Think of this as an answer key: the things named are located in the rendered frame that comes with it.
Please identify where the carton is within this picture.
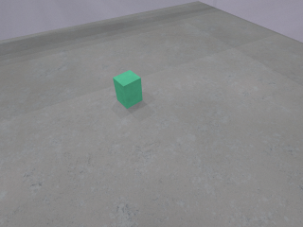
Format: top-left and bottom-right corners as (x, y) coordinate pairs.
(113, 70), (143, 109)

